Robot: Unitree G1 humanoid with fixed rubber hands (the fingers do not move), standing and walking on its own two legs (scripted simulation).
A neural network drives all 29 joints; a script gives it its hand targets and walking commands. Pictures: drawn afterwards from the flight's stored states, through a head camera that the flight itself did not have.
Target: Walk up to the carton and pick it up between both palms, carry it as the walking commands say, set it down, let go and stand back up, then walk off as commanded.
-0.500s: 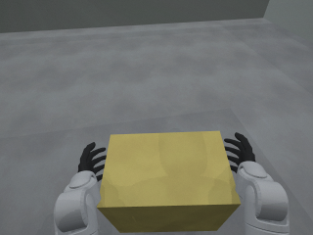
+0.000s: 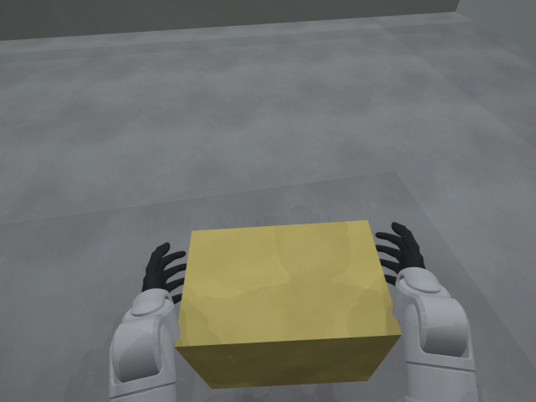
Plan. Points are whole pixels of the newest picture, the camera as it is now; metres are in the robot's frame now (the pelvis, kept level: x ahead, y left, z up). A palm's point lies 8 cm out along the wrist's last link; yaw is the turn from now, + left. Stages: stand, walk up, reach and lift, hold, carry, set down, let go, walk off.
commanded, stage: carry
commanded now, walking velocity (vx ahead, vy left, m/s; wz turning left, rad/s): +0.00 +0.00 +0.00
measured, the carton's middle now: (284, 310) +0.28 +0.00 -0.04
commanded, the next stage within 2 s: hold in 0.44 s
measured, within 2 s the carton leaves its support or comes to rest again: neither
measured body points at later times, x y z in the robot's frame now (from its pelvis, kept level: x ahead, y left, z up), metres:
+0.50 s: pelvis +0.00 +0.00 +0.00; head -0.02 +0.01 +0.45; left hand +0.26 +0.18 +0.02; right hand +0.28 -0.17 +0.04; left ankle -0.04 +0.08 -0.73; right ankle +0.06 -0.15 -0.73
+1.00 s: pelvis -0.02 -0.07 +0.01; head -0.01 -0.09 +0.46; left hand +0.25 +0.15 -0.01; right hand +0.31 -0.21 +0.00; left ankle -0.04 +0.08 -0.73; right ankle +0.06 -0.18 -0.73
